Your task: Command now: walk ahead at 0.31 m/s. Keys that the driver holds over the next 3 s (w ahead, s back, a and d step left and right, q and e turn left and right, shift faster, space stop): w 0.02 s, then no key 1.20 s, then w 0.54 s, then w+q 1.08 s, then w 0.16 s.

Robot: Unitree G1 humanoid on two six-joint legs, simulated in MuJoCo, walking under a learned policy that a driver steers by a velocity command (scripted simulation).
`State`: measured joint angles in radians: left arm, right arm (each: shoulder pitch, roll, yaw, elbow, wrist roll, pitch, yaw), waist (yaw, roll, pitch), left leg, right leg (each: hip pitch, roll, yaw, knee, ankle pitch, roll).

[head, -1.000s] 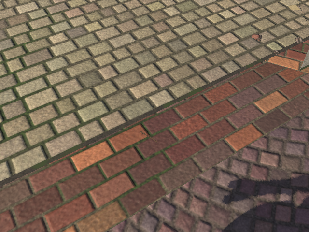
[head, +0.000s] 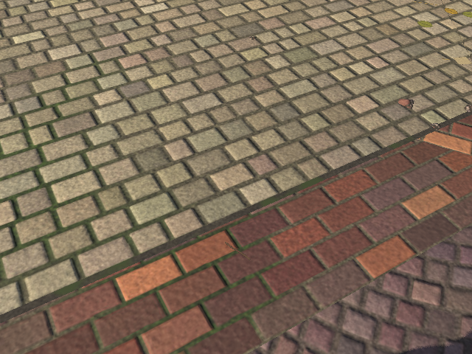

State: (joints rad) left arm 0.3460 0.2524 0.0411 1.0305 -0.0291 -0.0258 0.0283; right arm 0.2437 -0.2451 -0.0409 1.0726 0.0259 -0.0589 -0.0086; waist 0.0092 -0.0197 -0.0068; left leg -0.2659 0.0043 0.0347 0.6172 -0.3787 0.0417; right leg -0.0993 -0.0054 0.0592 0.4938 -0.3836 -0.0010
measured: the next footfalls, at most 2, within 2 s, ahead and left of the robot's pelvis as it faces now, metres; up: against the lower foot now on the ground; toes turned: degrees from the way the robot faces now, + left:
right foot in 0.38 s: +0.21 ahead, -0.10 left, +0.00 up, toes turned -1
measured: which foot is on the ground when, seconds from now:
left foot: down 0.00-1.00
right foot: down 0.00-0.02, up 0.04-0.36, down 0.38-1.00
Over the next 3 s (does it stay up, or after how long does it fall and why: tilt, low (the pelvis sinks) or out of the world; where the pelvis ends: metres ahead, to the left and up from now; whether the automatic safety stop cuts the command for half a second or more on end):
stays up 0.91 0.14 0.00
